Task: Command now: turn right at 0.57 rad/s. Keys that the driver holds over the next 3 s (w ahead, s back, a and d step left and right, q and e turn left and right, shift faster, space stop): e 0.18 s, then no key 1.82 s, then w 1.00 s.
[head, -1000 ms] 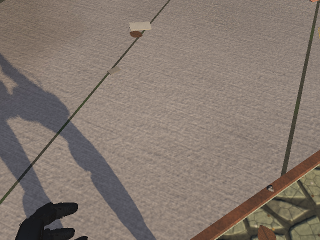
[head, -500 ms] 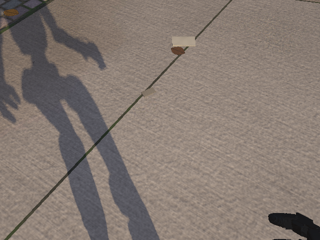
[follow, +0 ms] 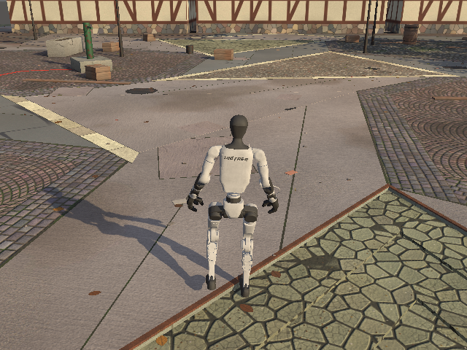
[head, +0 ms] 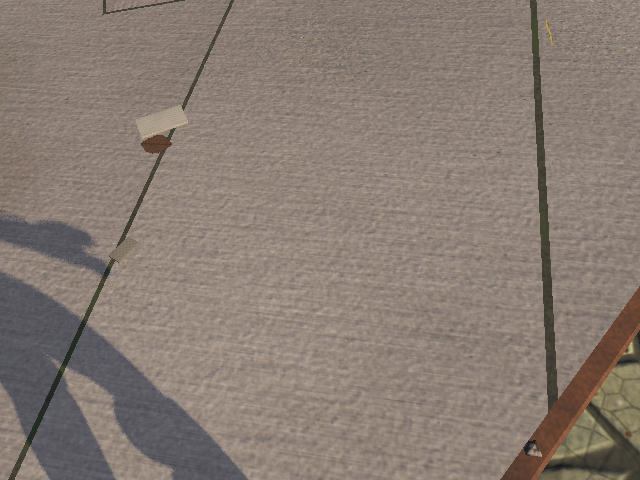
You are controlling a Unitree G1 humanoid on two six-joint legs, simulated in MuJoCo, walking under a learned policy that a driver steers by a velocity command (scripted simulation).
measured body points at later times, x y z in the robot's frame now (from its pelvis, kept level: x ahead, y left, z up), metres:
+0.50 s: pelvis -0.03 +0.02 +0.00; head -0.02 +0.03 +0.45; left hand +0.22 +0.23 -0.08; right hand +0.03 -0.26 -0.10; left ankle -0.03 +0.13 -0.70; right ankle +0.01 -0.09 -0.71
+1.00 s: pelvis -0.05 +0.00 +0.00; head -0.04 -0.01 +0.45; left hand +0.11 +0.19 -0.13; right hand +0.01 -0.26 -0.13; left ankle -0.03 +0.13 -0.70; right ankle -0.08 -0.10 -0.74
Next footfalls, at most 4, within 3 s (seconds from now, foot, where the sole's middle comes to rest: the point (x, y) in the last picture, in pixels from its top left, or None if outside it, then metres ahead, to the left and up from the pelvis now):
0.44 left None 0.01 0.12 -0.74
0.78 right None -0.04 -0.11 -0.78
2.30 left None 0.08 0.12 -0.74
2.80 right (439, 471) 0.44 -0.14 -0.74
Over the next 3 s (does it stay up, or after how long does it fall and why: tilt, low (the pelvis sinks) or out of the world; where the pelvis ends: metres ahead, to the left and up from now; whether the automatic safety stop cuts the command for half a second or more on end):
stays up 0.37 -0.05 0.04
